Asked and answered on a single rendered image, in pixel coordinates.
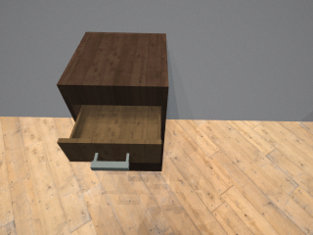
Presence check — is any cabinet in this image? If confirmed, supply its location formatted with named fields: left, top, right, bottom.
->
left=57, top=31, right=169, bottom=171

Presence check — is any drawer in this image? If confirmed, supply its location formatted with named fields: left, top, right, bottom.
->
left=57, top=105, right=162, bottom=164

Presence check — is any handle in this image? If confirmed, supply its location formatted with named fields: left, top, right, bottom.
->
left=90, top=153, right=130, bottom=171

